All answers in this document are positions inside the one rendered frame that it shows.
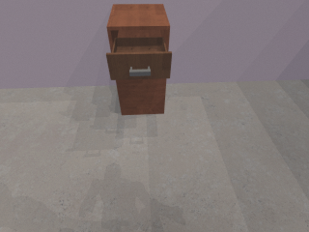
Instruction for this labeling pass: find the cabinet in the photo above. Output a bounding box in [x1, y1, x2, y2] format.
[106, 4, 170, 116]

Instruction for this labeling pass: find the handle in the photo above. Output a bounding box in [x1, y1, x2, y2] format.
[129, 66, 151, 76]

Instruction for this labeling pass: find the drawer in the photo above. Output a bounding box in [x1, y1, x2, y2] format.
[106, 37, 172, 80]

